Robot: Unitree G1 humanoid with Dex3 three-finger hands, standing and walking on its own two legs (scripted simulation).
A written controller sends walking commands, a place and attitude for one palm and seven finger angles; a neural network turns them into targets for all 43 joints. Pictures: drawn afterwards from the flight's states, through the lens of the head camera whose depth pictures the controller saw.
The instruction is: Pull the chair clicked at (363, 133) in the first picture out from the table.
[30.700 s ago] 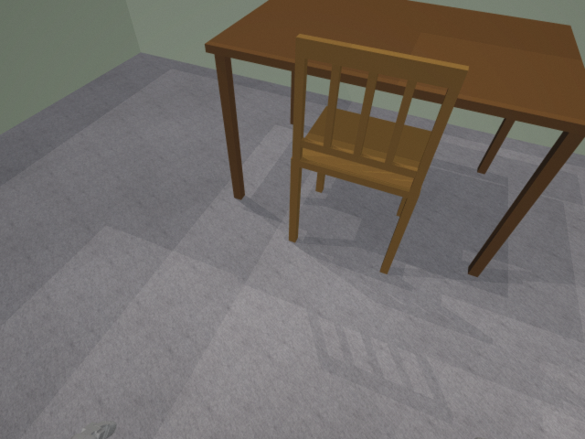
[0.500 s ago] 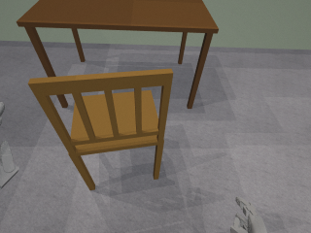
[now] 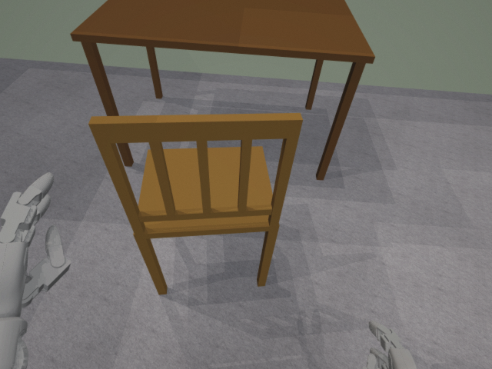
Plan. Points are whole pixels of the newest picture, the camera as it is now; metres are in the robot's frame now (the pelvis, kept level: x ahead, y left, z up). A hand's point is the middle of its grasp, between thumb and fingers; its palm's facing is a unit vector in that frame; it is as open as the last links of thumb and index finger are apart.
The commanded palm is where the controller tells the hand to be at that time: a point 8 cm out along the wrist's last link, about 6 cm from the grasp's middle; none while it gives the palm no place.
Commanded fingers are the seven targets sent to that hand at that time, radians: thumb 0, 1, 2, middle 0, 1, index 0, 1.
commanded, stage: let the arm hang, fingers relaxed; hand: left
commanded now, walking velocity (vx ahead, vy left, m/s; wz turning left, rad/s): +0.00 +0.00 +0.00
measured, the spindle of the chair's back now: (204, 178) +0.57 +0.14 -0.09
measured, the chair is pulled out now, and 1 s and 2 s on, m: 0.56 0.56 0.56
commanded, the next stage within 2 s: look to check the result in 1.06 s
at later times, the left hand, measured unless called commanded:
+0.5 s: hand out of the picture -0.03 +0.19 -0.17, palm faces +0.03 -0.97 -0.23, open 7.2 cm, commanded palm none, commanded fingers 0.00 0.90 0.90 -0.20 -0.30 -0.20 -0.30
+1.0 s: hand out of the picture +0.01 +0.14 -0.17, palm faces +0.03 -0.98 -0.18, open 7.3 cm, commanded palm none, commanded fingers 0.00 0.90 0.90 -0.20 -0.30 -0.20 -0.30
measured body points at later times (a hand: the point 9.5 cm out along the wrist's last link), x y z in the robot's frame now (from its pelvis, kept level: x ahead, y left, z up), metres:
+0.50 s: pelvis +0.00 +0.00 +0.00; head +0.02 +0.01 +0.45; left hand -0.03 +0.24 -0.15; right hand +0.00 -0.24 -0.15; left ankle +0.01 +0.10 -0.74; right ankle +0.03 -0.13 -0.74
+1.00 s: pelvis +0.01 -0.02 +0.00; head +0.02 -0.02 +0.45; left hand +0.01 +0.20 -0.16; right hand -0.02 -0.22 -0.16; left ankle +0.01 +0.10 -0.74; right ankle +0.03 -0.13 -0.74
